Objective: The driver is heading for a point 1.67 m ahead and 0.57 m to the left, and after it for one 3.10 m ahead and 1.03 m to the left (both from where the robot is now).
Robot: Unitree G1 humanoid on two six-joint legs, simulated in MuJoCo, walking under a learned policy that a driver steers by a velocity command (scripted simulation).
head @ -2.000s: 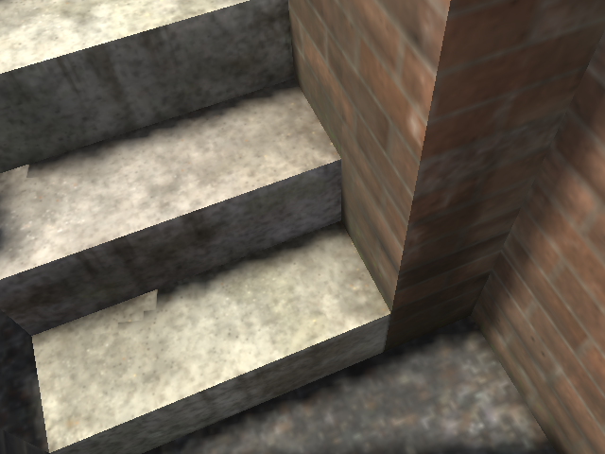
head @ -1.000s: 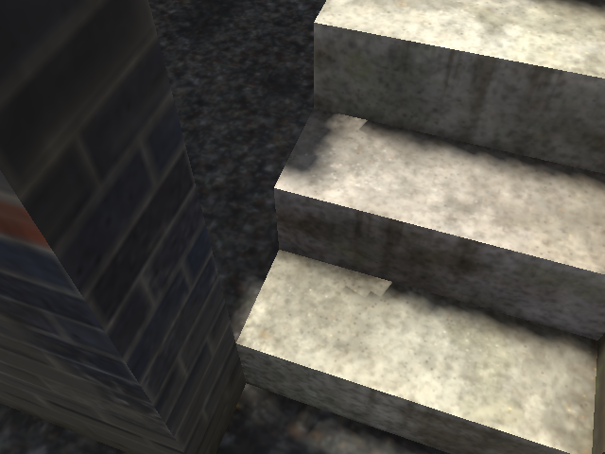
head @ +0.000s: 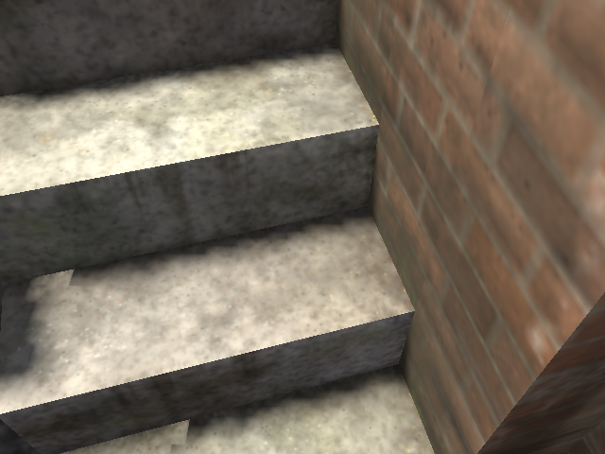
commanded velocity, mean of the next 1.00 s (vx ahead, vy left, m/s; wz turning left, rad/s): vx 0.71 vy -0.06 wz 0.56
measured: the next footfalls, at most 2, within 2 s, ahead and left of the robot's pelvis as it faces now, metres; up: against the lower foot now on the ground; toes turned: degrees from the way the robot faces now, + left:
right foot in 0.30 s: +0.07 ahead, -0.05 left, +0.00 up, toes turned +12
left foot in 0.64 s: +0.06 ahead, +0.20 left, +0.00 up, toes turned +28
